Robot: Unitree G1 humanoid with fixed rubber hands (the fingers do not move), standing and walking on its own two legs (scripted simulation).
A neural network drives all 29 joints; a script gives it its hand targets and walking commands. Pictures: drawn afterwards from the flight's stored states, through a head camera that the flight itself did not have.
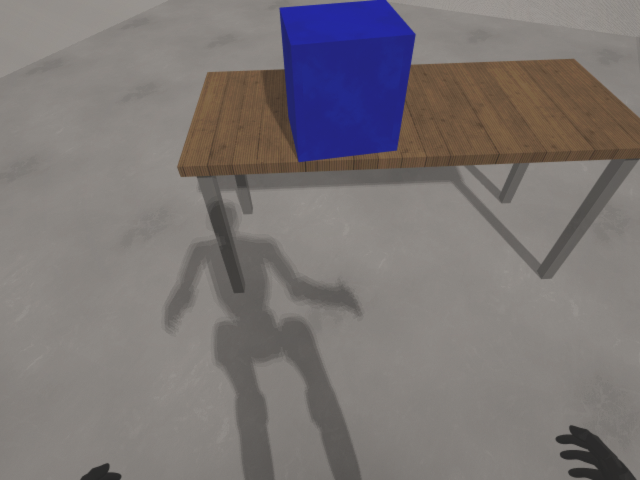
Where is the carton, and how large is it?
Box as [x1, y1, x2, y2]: [280, 0, 415, 161]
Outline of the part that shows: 385,0 371,0 280,8 288,116 299,161 396,150 415,34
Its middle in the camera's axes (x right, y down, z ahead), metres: +0.06 -0.38 +0.97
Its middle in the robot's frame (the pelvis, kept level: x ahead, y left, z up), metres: +0.99 -0.08 +0.01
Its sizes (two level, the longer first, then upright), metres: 0.260 0.220 0.289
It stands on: a table, 0.62 m high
